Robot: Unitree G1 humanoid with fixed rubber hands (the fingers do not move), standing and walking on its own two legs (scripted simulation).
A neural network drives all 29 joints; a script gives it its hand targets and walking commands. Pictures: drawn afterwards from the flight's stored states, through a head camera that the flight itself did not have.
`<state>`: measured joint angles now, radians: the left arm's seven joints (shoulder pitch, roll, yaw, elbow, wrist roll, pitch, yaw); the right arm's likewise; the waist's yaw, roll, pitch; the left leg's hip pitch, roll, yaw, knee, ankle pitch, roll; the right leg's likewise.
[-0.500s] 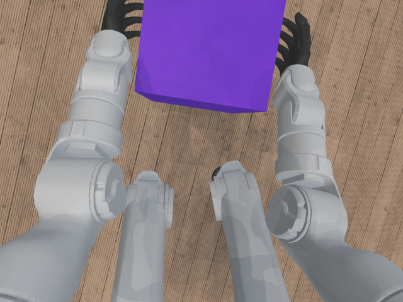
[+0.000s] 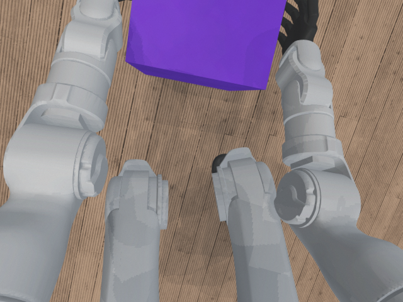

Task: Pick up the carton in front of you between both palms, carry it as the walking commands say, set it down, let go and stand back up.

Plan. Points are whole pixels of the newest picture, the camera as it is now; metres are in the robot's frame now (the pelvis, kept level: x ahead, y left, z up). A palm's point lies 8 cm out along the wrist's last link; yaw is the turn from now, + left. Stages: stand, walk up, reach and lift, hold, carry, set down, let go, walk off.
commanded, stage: set down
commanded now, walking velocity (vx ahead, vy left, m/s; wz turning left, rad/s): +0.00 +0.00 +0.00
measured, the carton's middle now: (201, 26) +0.54 -0.05 -0.25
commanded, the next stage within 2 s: none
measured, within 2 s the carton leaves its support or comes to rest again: rests again in 0.12 s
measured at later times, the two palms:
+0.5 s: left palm (105, 2) +0.55 +0.10 -0.18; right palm (293, 48) +0.48 -0.20 -0.17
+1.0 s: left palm (99, 11) +0.55 +0.12 -0.20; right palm (292, 52) +0.48 -0.21 -0.20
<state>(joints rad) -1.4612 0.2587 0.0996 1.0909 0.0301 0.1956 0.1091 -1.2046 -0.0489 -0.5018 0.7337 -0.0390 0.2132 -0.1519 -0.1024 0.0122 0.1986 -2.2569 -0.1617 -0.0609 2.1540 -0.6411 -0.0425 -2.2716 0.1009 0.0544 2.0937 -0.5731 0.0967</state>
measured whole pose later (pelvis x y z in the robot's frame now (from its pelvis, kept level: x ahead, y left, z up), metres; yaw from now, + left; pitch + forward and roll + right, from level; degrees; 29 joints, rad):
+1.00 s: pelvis -0.01 +0.01 -0.02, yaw -1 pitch +36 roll -4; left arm -1.54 0.35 0.11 1.22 0.07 0.11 0.02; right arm -1.37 -0.17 -0.52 1.09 -0.08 0.07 -0.04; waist -0.11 -0.02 0.39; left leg -2.23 -0.10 -0.04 2.24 -0.63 0.00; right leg -2.22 0.07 0.02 2.15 -0.56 0.09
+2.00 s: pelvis +0.00 +0.00 +0.14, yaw -1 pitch +48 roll -2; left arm -1.30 0.41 0.13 0.97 -0.02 0.23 -0.01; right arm -1.05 -0.16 -0.34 0.70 0.11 0.20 -0.13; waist -0.13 0.03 -0.04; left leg -1.94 -0.05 -0.04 1.62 -0.51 0.00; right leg -1.96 0.03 0.01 1.56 -0.43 0.03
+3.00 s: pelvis +0.11 -0.02 +0.37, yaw +0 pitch +16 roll +0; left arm -0.06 0.18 0.13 0.57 0.04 0.00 0.00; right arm 0.09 -0.18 -0.05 0.45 0.03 0.01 0.07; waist -0.08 -0.03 -0.03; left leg -0.57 -0.02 -0.06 0.60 -0.31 -0.01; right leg -0.61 0.03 0.04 0.60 -0.27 -0.01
